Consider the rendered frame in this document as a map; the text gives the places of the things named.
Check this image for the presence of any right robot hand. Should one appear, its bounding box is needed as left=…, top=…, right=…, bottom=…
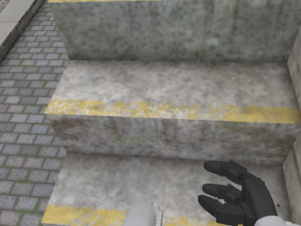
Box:
left=198, top=160, right=279, bottom=226

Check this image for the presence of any right robot forearm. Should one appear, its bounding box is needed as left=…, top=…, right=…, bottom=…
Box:
left=254, top=216, right=286, bottom=226

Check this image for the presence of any robot left thigh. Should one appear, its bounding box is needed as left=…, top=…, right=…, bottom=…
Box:
left=121, top=202, right=164, bottom=226

